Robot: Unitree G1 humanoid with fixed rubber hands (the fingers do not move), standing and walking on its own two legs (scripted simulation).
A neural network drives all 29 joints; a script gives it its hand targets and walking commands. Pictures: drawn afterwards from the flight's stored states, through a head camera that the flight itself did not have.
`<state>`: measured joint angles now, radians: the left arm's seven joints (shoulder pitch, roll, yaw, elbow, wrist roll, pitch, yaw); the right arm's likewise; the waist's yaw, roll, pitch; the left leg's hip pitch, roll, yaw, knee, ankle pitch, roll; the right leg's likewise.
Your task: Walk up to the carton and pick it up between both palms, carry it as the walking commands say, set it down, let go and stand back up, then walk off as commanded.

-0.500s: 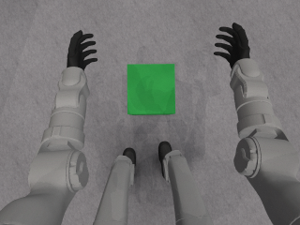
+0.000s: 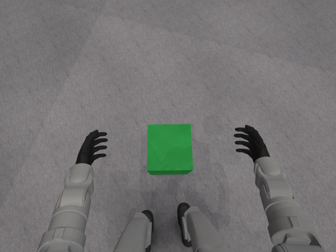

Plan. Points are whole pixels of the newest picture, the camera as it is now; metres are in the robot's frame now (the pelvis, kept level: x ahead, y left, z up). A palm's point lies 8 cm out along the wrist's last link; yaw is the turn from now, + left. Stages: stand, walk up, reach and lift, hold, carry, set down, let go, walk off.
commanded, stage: let go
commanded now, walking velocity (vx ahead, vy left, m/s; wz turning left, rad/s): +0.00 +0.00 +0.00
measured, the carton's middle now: (168, 151) +0.42 -0.02 -0.60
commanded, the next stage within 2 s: stand in 0.70 s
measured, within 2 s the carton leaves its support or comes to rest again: neither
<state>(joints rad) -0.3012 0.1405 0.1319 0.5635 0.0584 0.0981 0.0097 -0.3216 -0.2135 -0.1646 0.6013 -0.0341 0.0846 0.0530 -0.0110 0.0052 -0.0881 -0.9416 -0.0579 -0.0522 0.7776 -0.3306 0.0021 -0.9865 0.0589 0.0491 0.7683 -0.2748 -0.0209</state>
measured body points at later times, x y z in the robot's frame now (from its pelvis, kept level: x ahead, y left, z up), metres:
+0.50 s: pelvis +0.03 +0.01 +0.05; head +0.04 +0.01 +0.49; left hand +0.20 +0.24 -0.03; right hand +0.20 -0.23 -0.03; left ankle +0.00 +0.11 -0.69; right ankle +0.03 -0.10 -0.69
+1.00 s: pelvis +0.07 +0.01 +0.04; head +0.07 +0.02 +0.49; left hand +0.17 +0.27 -0.08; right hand +0.18 -0.26 -0.06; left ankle +0.00 +0.12 -0.69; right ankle +0.03 -0.10 -0.69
